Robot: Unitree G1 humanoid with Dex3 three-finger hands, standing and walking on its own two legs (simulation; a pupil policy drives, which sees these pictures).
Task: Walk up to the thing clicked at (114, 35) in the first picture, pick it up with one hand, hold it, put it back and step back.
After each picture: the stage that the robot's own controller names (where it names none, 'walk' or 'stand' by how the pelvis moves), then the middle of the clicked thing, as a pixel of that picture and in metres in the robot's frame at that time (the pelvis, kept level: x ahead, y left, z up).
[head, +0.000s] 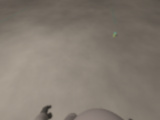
stand; (114, 34) +2.15 -0.64 -0.72
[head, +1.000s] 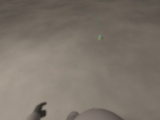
walk; (99, 37) +2.08 -0.11 -0.69
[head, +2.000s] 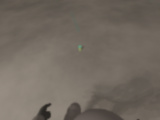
walk; (80, 48) +1.44 +0.32 -0.72
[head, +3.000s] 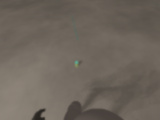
walk; (76, 64) +0.95 +0.31 -0.72
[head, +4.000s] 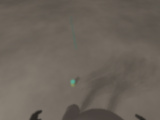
walk; (73, 83) +0.54 +0.24 -0.69
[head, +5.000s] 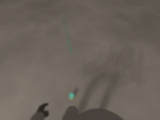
stand; (71, 96) +0.33 +0.19 -0.70
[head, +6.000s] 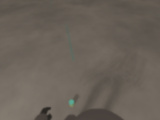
stand; (71, 103) +0.31 +0.20 -0.72
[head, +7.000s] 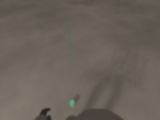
stand; (72, 103) +0.30 +0.20 -0.73
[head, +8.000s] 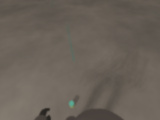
stand; (71, 104) +0.30 +0.21 -0.73
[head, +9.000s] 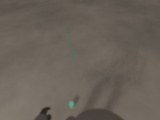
stand; (71, 104) +0.29 +0.20 -0.73
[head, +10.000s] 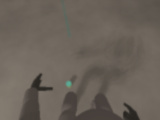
go down; (69, 84) +0.34 +0.19 -0.59
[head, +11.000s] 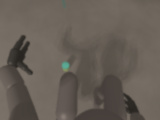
go down; (65, 66) +0.41 +0.20 -0.32
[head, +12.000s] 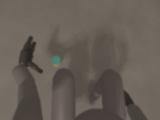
close in; (56, 61) +0.40 +0.21 -0.27
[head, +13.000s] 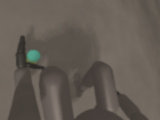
close; (32, 57) +0.40 +0.23 -0.23
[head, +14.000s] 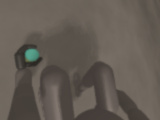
close; (31, 56) +0.39 +0.24 -0.23
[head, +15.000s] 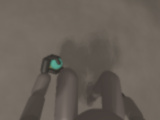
lift; (54, 64) +0.34 +0.23 -0.13
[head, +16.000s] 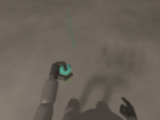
lift; (65, 73) +0.32 +0.17 +0.03
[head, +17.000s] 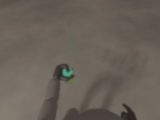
hold; (68, 75) +0.32 +0.16 +0.00
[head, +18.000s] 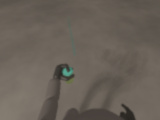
hold; (68, 75) +0.32 +0.16 +0.00
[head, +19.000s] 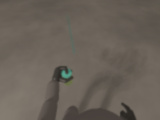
crouch; (67, 77) +0.31 +0.17 -0.02
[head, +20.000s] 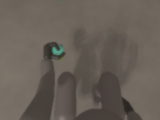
lower; (58, 53) +0.45 +0.20 -0.09
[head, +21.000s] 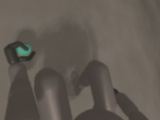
lower; (24, 53) +0.43 +0.24 -0.23
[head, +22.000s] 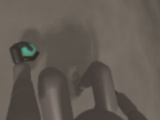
lower; (28, 53) +0.42 +0.24 -0.23
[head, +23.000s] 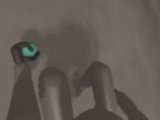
lower; (29, 53) +0.42 +0.24 -0.23
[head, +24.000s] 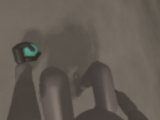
lower; (30, 53) +0.42 +0.24 -0.23
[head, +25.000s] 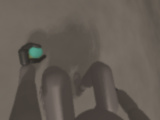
open; (34, 54) +0.41 +0.22 -0.24
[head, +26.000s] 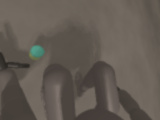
stand; (36, 53) +0.40 +0.22 -0.22
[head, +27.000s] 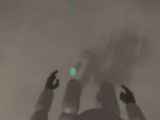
walk; (73, 71) +0.40 +0.16 -0.45
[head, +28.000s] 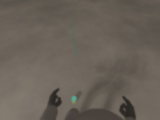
stand; (74, 99) +0.33 +0.15 -0.66
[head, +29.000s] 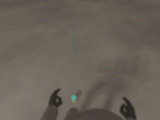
stand; (74, 98) +0.35 +0.16 -0.67
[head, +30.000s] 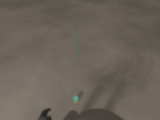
stand; (75, 99) +0.35 +0.15 -0.71
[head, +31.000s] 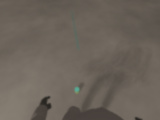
walk; (77, 90) +0.39 +0.13 -0.70
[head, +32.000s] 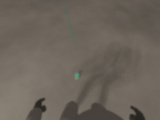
walk; (76, 76) +0.57 +0.14 -0.71
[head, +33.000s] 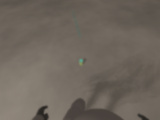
walk; (81, 62) +0.92 +0.23 -0.70
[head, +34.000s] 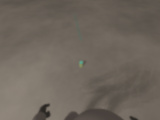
stand; (81, 64) +0.96 +0.17 -0.71
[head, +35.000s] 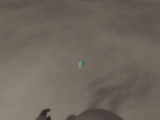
stand; (80, 65) +0.97 +0.18 -0.73
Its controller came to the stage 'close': yes
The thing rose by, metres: 0.72
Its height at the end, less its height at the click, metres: +0.00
